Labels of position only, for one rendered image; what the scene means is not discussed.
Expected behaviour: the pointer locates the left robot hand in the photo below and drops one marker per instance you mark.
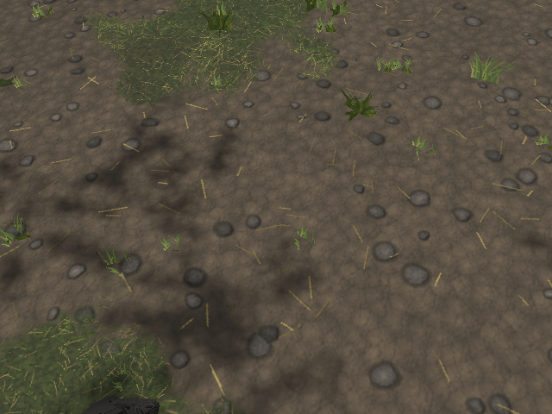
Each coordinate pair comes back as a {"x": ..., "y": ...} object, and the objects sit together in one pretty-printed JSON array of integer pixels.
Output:
[{"x": 114, "y": 405}]

